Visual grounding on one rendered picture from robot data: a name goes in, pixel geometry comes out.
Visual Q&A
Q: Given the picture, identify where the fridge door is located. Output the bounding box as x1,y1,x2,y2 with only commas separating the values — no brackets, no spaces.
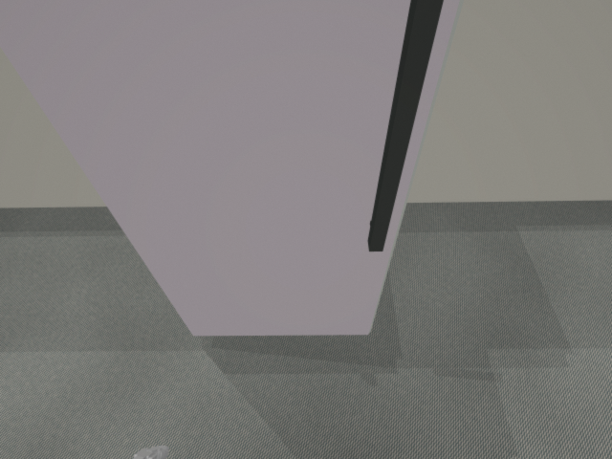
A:
0,0,460,336

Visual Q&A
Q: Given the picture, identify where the handle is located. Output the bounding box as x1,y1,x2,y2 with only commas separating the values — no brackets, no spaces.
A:
368,0,444,251

